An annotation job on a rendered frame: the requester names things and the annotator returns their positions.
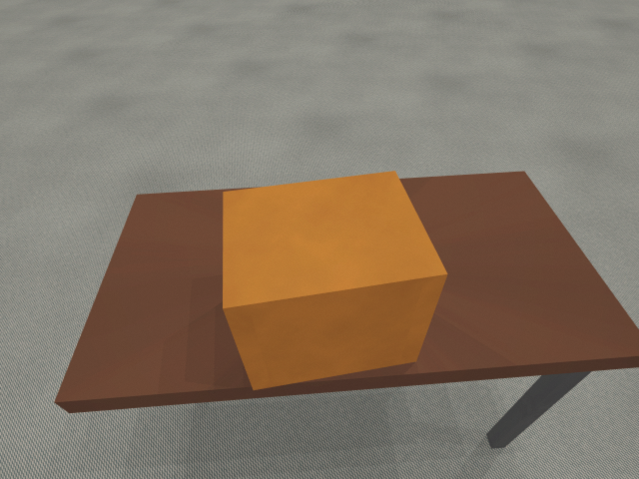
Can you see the table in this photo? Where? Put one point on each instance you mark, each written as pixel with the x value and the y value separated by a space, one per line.
pixel 520 299

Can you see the carton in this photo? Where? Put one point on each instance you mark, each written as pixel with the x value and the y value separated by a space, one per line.
pixel 327 277

